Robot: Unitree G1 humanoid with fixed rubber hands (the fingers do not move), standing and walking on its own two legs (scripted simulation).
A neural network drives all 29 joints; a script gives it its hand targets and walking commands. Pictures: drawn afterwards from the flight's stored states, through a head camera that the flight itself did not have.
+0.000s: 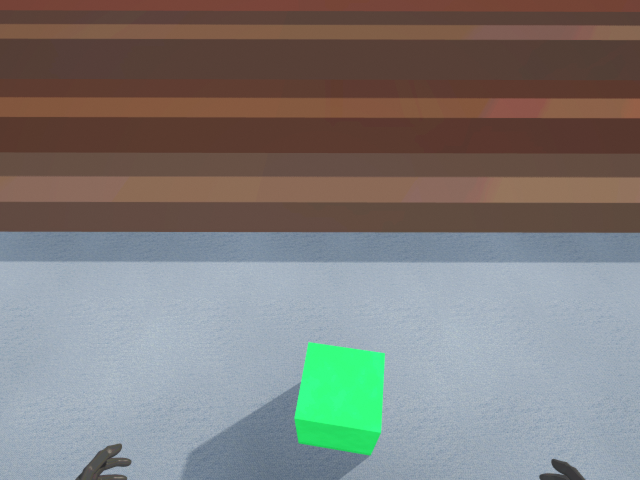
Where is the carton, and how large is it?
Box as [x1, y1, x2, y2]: [294, 342, 384, 455]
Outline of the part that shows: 308,342 294,418 298,442 370,455 380,433 384,353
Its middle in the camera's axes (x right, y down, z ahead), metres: +0.05 +0.46 +1.10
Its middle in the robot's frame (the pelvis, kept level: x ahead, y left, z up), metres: +0.41 -0.03 -0.66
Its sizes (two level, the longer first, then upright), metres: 0.210 0.200 0.250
